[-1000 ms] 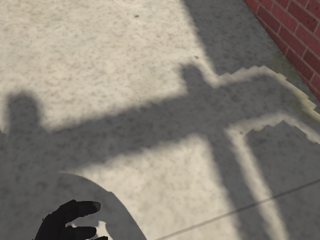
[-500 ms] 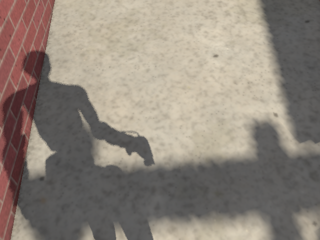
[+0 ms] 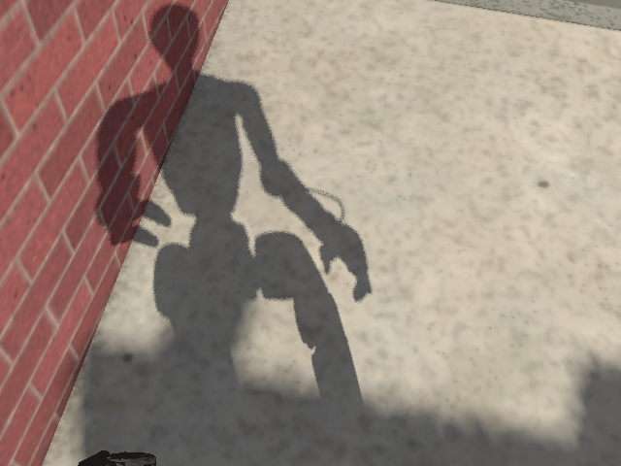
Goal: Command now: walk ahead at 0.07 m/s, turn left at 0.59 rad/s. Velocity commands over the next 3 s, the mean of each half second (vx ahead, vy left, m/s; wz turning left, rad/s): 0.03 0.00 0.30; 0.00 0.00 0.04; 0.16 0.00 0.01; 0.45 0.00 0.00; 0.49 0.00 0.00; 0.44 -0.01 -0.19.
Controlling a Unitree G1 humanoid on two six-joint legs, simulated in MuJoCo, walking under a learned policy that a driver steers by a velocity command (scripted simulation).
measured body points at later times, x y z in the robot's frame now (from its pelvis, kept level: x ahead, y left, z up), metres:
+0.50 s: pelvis +0.10 -0.07 +0.01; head +0.12 -0.09 +0.46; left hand +0.22 +0.19 -0.08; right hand +0.24 -0.31 -0.12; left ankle +0.02 +0.03 -0.67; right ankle +0.16 -0.15 -0.71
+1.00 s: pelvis +0.09 -0.07 +0.02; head +0.09 -0.05 +0.47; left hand +0.15 +0.18 -0.12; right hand +0.21 -0.28 -0.11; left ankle +0.07 +0.03 -0.73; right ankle +0.16 -0.15 -0.71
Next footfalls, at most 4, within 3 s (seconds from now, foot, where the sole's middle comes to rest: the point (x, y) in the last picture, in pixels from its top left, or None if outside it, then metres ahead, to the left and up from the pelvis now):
0.38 right None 0.20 -0.15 -0.74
0.76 left None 0.11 0.03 -0.76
1.48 right None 0.22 -0.17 -0.74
1.90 left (279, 405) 0.53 0.03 -0.70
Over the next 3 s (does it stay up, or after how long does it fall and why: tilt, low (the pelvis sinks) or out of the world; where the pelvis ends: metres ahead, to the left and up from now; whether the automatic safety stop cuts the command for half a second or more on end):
stays up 0.98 -0.03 0.13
